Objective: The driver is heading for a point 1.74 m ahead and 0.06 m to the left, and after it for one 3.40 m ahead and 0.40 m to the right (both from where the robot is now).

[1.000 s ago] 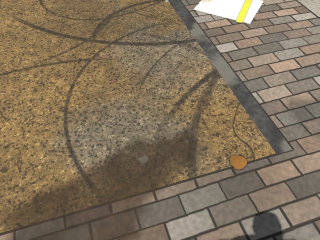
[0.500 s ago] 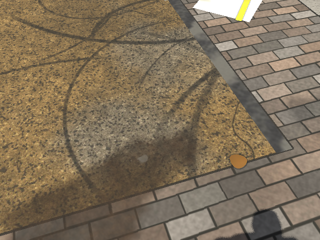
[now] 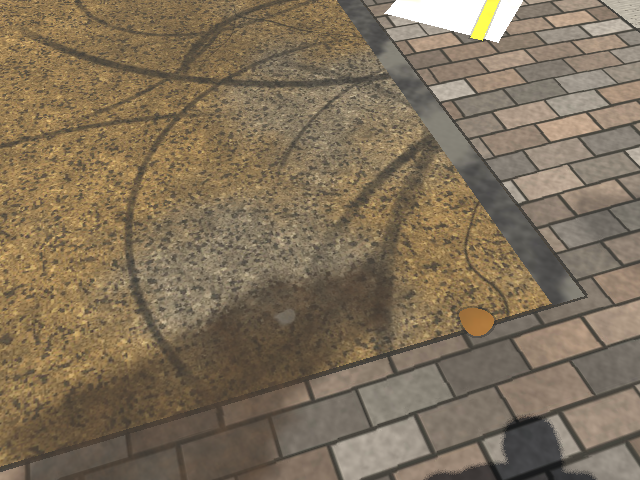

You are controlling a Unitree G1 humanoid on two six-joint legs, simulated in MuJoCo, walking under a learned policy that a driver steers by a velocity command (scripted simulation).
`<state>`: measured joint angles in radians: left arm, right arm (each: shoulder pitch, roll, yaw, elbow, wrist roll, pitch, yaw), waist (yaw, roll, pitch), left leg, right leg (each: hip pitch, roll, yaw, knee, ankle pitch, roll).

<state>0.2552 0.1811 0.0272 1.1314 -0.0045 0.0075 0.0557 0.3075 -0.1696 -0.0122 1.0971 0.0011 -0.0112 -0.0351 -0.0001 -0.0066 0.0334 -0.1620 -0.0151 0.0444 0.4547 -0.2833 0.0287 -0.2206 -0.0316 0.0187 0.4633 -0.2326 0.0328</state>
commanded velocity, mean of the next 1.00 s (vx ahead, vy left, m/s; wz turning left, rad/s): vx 0.28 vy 0.00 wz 0.00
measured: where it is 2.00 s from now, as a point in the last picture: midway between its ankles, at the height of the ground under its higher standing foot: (355, 385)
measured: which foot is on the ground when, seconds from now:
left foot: down 0.00-0.52, up 0.54-1.00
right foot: down 0.00-0.26, up 0.28-0.50, down 0.52-1.00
